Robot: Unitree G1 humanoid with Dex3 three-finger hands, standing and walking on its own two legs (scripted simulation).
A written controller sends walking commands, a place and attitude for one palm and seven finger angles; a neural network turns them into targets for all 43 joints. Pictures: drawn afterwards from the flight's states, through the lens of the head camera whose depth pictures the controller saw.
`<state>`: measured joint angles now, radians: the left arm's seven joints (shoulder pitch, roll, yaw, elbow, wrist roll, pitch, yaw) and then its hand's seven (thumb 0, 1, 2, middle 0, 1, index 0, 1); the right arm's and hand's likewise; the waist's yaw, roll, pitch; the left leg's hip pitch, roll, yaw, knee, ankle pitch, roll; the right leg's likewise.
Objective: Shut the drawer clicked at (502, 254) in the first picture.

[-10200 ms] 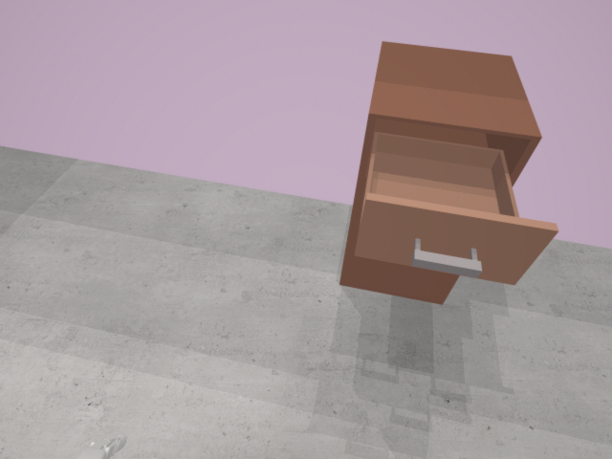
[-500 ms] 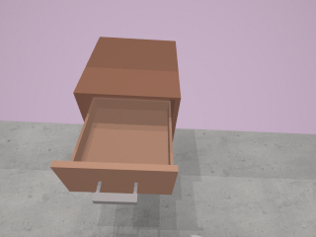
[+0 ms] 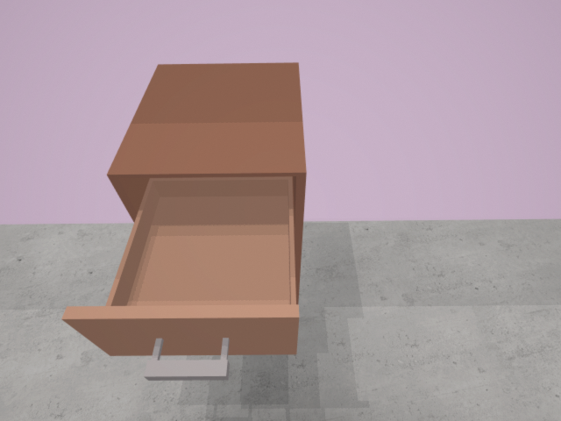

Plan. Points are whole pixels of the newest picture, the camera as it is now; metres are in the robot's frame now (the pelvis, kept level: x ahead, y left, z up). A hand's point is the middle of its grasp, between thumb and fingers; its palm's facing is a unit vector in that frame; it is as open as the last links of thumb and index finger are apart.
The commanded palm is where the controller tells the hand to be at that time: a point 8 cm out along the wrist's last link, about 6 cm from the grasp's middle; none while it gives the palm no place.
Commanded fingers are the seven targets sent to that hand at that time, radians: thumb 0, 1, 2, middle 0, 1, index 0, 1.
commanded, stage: come to a stop and stand still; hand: left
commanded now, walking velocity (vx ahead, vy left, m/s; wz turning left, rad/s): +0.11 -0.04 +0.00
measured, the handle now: (190, 356) +0.23 +0.17 -0.10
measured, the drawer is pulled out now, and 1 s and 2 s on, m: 0.29 0.29 0.29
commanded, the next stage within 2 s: look again from close up in 0.72 s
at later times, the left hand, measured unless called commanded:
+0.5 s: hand out of the picture -0.12 +0.12 -0.16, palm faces +0.04 -0.99 -0.15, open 7.4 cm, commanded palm none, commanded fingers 0.00 0.90 0.90 -0.20 -0.30 -0.20 -0.30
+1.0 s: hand out of the picture -0.05 +0.15 -0.17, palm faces -0.04 -0.98 -0.22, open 7.4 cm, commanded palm none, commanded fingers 0.00 0.90 0.90 -0.20 -0.30 -0.20 -0.30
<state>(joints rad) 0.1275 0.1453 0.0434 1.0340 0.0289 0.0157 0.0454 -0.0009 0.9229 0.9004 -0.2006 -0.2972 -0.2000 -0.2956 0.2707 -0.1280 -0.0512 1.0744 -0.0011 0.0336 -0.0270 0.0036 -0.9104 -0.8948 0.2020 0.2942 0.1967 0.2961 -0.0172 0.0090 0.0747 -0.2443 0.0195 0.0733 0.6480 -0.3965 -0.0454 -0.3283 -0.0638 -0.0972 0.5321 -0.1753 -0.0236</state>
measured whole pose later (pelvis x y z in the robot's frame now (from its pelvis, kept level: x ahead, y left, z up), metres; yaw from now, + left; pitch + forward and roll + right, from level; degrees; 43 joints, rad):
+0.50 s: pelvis -0.02 -0.01 +0.01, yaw -1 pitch -1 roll +1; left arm 0.44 0.06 -0.02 1.21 0.00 -0.01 0.05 0.01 0.91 0.90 -0.20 -0.30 -0.19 -0.29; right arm 0.32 -0.12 -0.01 1.18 -0.01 0.00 -0.04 0.02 -0.92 -0.89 0.20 0.29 0.20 0.30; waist -0.01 0.02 0.04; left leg -0.21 0.05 0.07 0.45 -0.23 -0.03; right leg -0.06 0.04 -0.07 0.41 -0.34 -0.07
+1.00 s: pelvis -0.04 -0.01 +0.00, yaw -3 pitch -1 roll +0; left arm 0.37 0.12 -0.01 1.08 0.02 -0.05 0.06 0.00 0.91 0.90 -0.20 -0.30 -0.20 -0.30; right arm 0.31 -0.14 -0.01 1.08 -0.01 -0.01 -0.03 0.03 -0.93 -0.89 0.20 0.29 0.20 0.30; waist -0.03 0.03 0.03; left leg -0.29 0.03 0.05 0.63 -0.32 0.02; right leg -0.13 0.07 -0.04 0.46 -0.33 -0.08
